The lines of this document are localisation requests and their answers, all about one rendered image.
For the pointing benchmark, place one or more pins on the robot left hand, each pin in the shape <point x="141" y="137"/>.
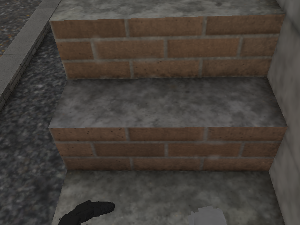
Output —
<point x="85" y="211"/>

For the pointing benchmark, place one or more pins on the right robot thigh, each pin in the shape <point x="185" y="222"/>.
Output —
<point x="206" y="216"/>

